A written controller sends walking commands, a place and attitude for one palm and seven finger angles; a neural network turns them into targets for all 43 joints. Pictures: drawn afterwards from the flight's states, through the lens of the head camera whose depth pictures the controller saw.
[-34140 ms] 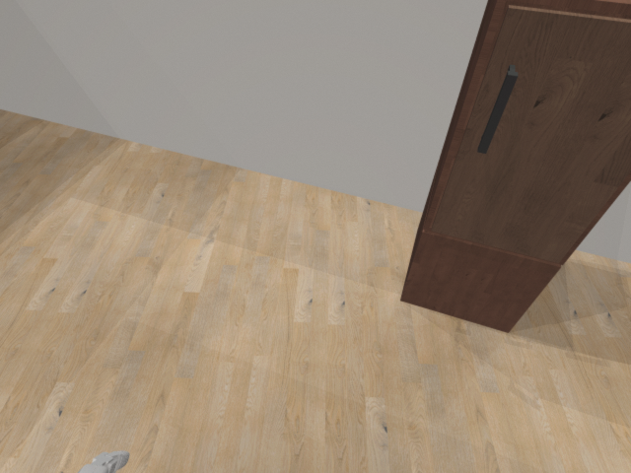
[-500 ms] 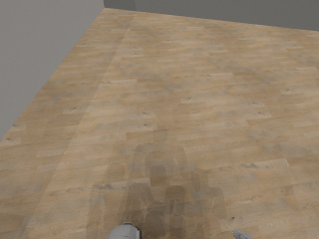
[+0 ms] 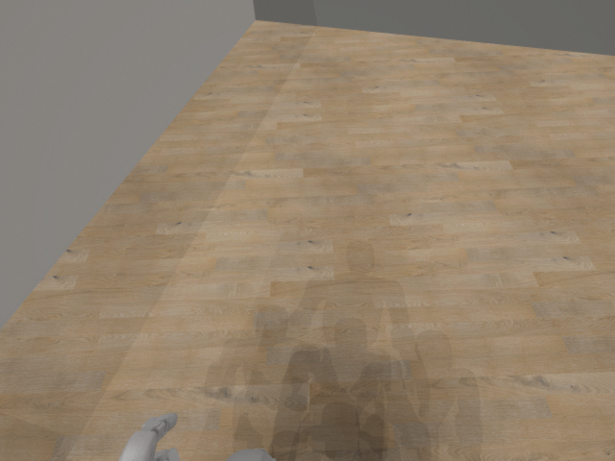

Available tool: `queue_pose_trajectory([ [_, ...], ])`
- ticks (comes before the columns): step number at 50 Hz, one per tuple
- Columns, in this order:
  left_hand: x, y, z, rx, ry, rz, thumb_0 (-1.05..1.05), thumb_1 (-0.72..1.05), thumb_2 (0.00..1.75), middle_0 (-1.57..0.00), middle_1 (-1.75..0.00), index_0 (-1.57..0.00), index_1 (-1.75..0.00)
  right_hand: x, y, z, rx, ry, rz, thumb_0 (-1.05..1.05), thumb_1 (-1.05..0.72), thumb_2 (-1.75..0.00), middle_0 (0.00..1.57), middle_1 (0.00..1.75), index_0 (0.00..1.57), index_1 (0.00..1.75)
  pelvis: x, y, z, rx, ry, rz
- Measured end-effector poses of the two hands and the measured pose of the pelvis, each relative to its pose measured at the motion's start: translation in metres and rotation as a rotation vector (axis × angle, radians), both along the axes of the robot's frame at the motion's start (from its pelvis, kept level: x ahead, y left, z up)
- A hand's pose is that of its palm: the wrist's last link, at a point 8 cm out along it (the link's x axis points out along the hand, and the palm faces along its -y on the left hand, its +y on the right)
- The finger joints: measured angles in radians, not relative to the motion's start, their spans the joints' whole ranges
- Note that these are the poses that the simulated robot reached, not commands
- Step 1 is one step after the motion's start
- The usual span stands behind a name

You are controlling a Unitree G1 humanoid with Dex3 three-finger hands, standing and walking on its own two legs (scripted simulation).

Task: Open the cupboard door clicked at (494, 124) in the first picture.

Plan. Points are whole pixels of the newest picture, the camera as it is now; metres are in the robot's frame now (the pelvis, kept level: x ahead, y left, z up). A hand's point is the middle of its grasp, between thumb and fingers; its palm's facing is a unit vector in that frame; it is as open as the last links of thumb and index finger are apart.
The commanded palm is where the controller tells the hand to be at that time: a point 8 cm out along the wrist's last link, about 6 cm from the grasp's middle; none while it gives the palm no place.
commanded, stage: turn to face it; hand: left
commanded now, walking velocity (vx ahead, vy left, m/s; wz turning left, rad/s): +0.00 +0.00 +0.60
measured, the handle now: out of the picture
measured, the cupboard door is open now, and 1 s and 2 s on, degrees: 46 46 46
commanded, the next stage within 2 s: none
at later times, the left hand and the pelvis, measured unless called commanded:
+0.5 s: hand out of the picture +0.03 +0.25 -0.17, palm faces +0.35 -0.90 -0.26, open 7.4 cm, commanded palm none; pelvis +0.06 +0.02 +0.01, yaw +19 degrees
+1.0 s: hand out of the picture +0.06 +0.16 -0.14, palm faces +0.59 -0.76 -0.26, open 7.3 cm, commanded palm none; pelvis +0.11 -0.03 +0.01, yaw +38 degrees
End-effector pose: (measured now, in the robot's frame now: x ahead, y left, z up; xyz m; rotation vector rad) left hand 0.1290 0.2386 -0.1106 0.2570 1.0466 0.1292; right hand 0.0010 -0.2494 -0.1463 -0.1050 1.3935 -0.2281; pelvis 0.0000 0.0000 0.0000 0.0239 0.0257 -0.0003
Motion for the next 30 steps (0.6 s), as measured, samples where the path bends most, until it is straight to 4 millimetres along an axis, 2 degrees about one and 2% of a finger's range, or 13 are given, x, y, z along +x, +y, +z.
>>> queue_pose_trajectory([
  [4, -0.02, -0.007, 0.002, -0.019, 0.05, 0.073, 0.0, 0.91, 0.9, -0.2, -0.3, -0.2, -0.3, 0.052, -0.013, 0.013, -0.011, -0.05, 0.078, 0.0, -0.91, -0.9, 0.2, 0.3, 0.2, 0.3, 0.013, -0.007, 0.009, 0.015, -0.001, 0.063],
  [8, -0.048, -0.006, -0.005, -0.043, 0.106, 0.167, 0.0, 0.91, 0.9, -0.2, -0.3, -0.21, -0.3, 0.107, -0.014, 0.024, -0.027, -0.104, 0.174, 0.0, -0.91, -0.9, 0.2, 0.3, 0.2, 0.3, 0.024, -0.008, 0.012, 0.016, 0.005, 0.127],
  [12, -0.081, 0.008, -0.017, -0.055, 0.168, 0.259, 0.0, 0.92, 0.9, -0.2, -0.3, -0.21, -0.3, 0.162, 0.002, 0.029, -0.045, -0.154, 0.292, 0.0, -0.91, -0.9, 0.2, 0.3, 0.19, 0.3, 0.033, -0.002, 0.008, 0.004, 0.007, 0.19],
  [17, -0.123, 0.034, -0.042, -0.073, 0.262, 0.371, 0.0, 0.91, 0.9, -0.2, -0.3, -0.21, -0.3, 0.223, 0.037, 0.028, -0.069, -0.255, 0.425, 0.0, -0.91, -0.9, 0.2, 0.3, 0.2, 0.3, 0.043, 0.017, -0.01, -0.017, 0.013, 0.259],
  [19, -0.131, 0.041, -0.043, -0.065, 0.297, 0.401, 0.0, 0.91, 0.9, -0.2, -0.3, -0.21, -0.3, 0.234, 0.048, 0.032, -0.068, -0.272, 0.458, 0.0, -0.91, -0.9, 0.2, 0.3, 0.2, 0.3, 0.046, 0.019, -0.009, -0.02, 0.013, 0.275],
  [22, -0.129, 0.048, -0.036, -0.058, 0.294, 0.434, 0.01, 0.91, 0.9, -0.2, -0.3, -0.2, -0.3, 0.241, 0.058, 0.038, -0.068, -0.265, 0.489, 0.0, -0.9, -0.9, 0.2, 0.3, 0.2, 0.3, 0.052, 0.019, -0.001, -0.033, 0.017, 0.305],
  [26, -0.112, 0.05, -0.023, -0.053, 0.234, 0.458, 0.01, 0.91, 0.9, -0.2, -0.3, -0.2, -0.3, 0.244, 0.063, 0.038, -0.051, -0.229, 0.518, 0.0, -0.9, -0.9, 0.2, 0.3, 0.2, 0.3, 0.061, 0.016, 0.006, -0.04, 0.015, 0.343],
  [30, -0.089, 0.042, -0.014, -0.041, 0.175, 0.473, 0.01, 0.91, 0.9, -0.2, -0.3, -0.2, -0.3, 0.245, 0.057, 0.03, -0.023, -0.19, 0.531, 0.0, -0.9, -0.9, 0.2, 0.3, 0.2, 0.3, 0.071, 0.007, 0.008, -0.035, 0.011, 0.384],
])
